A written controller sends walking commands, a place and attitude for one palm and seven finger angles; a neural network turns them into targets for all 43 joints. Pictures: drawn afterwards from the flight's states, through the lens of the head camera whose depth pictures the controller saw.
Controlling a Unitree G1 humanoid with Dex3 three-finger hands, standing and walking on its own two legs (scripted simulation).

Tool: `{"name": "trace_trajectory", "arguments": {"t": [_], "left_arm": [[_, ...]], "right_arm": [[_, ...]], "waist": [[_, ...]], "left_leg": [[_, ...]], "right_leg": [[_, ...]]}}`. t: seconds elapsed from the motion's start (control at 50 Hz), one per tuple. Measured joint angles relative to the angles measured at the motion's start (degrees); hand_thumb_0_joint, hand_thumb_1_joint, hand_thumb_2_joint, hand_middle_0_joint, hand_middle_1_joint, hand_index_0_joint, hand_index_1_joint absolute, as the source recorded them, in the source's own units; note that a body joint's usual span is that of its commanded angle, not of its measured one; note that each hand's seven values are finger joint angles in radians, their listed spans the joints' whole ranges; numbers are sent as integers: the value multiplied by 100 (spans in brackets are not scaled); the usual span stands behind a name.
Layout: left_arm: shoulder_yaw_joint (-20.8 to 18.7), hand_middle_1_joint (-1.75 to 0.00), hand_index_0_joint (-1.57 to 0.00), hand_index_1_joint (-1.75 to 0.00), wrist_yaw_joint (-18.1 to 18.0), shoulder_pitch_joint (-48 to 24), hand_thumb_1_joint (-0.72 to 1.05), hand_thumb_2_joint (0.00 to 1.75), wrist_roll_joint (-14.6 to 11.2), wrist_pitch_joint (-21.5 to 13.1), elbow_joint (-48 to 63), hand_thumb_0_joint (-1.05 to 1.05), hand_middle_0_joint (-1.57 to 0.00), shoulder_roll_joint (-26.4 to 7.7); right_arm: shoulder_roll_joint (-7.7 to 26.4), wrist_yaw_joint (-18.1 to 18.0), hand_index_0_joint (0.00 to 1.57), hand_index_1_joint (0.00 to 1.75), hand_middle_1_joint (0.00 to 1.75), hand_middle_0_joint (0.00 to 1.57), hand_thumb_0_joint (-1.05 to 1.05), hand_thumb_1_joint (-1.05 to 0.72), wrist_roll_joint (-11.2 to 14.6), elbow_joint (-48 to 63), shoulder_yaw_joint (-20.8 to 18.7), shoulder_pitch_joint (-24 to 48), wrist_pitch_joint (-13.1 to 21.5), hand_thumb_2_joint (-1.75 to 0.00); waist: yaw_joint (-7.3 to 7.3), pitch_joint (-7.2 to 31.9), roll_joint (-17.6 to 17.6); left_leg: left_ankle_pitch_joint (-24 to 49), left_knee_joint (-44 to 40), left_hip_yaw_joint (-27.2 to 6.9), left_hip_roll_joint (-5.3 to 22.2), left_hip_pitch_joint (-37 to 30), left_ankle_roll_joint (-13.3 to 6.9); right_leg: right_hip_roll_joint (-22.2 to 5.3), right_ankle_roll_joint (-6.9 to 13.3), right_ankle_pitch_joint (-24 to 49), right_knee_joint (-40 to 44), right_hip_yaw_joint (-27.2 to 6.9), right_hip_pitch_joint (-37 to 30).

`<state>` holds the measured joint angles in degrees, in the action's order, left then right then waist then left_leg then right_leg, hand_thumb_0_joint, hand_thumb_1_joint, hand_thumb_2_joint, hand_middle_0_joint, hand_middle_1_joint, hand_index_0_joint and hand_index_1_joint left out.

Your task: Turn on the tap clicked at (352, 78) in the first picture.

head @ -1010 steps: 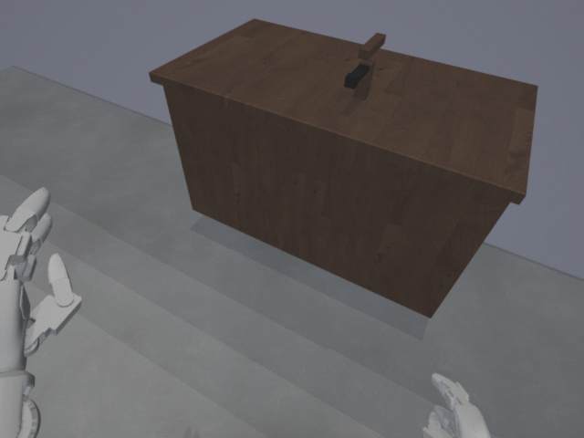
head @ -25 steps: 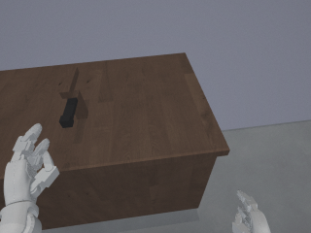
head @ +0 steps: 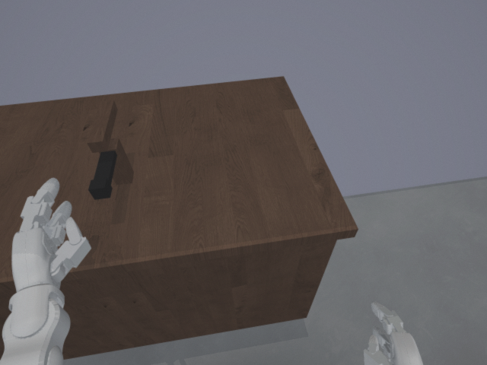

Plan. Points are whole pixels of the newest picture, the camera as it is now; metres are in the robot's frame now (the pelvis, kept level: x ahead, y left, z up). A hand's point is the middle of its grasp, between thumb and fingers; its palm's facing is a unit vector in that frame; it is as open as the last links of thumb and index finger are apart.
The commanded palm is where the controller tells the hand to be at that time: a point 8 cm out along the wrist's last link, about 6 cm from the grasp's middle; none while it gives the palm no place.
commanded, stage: reach beside the lever's end, fingers flat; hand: left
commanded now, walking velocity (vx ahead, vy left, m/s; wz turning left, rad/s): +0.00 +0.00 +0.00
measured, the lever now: (100, 188) +0.38 +0.31 +0.08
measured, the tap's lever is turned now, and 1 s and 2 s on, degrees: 0 0 1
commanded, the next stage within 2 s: push the lever round in 1.30 s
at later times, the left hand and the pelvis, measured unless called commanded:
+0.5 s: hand (80, 219) +0.30 +0.30 +0.09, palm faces +0.47 -0.87 -0.10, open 7.7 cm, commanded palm +0.26 +0.34 +0.09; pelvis +0.00 +0.01 +0.00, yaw +0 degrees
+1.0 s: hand (88, 199) +0.36 +0.32 +0.07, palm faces +0.47 -0.88 -0.11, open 7.8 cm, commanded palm +0.31 +0.36 +0.07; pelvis +0.00 +0.01 -0.01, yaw -1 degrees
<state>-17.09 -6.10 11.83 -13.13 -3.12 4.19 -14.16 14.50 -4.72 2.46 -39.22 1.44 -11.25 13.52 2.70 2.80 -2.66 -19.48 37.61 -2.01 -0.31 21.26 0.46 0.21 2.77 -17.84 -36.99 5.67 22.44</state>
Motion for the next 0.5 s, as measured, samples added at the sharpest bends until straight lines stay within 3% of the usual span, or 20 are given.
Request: {"name": "trace_trajectory", "arguments": {"t": [0.5], "left_arm": [[-546,-20,-17,-20,335,-1522,90,90,72,-461,-2051,2,-17,-395]], "right_arm": [[80,-69,20,30,30,20,1,-90,-1,-126,-44,-47,-244,-90]], "waist": [[-122,-25,64]], "left_leg": [[5,107,33,4,315,-46]], "right_leg": [[5,-37,67,-21,-34,288]]}}
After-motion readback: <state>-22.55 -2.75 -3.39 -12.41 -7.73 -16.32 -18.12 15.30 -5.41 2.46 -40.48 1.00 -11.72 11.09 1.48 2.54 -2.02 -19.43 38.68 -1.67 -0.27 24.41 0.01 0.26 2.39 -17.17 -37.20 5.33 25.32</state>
